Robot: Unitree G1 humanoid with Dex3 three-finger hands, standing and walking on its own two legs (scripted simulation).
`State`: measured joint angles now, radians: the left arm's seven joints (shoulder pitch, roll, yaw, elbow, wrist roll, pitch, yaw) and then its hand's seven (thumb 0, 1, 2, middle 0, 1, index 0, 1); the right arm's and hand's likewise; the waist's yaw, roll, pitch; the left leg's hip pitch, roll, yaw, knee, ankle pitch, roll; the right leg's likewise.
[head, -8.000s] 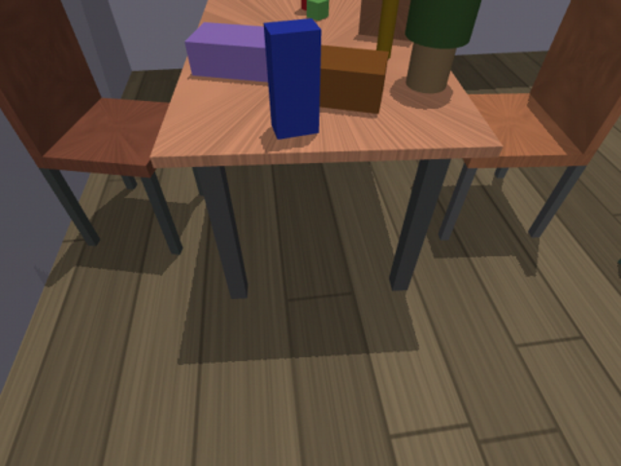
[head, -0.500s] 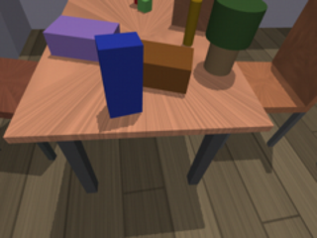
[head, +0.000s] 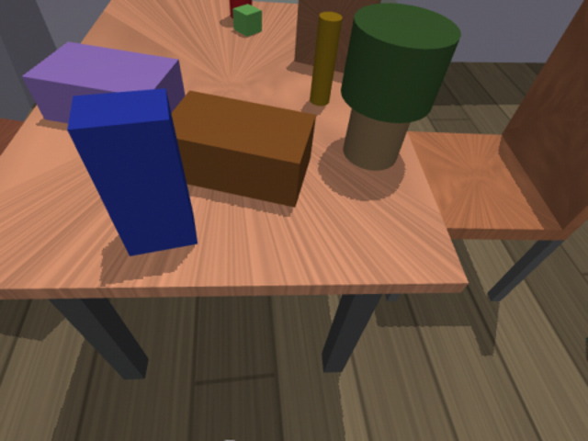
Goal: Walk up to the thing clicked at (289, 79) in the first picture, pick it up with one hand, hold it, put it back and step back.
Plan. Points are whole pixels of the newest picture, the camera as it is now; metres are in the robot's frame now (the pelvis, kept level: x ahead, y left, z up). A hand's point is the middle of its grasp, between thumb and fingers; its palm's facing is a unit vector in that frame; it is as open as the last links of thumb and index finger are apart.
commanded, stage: walk up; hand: left
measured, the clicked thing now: (145, 182) +0.44 +0.23 +0.10
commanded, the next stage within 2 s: stand in 1.92 s
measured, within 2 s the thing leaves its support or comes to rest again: neither
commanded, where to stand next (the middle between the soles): +0.05 +0.00 m, yaw +4 degrees
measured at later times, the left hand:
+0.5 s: hand out of the picture +0.02 +0.28 -0.12, palm faces +0.06 -0.84 -0.54, open 7.3 cm
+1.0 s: hand out of the picture +0.05 +0.25 -0.14, palm faces +0.09 -0.93 -0.34, open 7.3 cm
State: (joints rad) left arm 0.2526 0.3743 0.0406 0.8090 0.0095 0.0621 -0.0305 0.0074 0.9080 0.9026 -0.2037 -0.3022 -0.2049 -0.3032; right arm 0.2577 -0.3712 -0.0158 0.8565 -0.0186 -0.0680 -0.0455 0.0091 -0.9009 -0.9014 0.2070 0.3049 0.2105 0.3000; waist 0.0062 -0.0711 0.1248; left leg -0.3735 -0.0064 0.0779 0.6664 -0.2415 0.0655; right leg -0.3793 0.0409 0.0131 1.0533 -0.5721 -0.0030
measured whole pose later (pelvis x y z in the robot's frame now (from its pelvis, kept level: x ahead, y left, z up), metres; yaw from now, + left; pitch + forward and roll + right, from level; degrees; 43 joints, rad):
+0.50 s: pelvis +0.00 -0.04 +0.00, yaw +5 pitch -1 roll +1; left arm 0.26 0.45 0.07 0.87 0.02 -0.04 0.04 0.01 0.90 0.90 -0.21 -0.30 -0.21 -0.30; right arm 0.15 -0.44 -0.08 0.87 -0.02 0.05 0.03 0.01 -0.91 -0.90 0.20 0.30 0.20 0.30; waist 0.03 0.06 0.16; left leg -0.37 0.01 -0.05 0.75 -0.41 0.01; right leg -0.35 -0.10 -0.02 0.76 -0.39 0.04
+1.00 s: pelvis +0.00 -0.01 +0.01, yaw +6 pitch -2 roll -1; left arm 0.16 0.38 0.01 1.03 0.01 -0.04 0.00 0.01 0.90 0.90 -0.21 -0.30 -0.21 -0.30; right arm 0.13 -0.35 -0.01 1.04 -0.01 0.01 0.03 0.01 -0.90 -0.90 0.20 0.30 0.21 0.30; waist 0.02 -0.01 0.06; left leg -0.27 0.00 -0.04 0.60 -0.29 0.00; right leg -0.23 -0.04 -0.02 0.55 -0.28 0.02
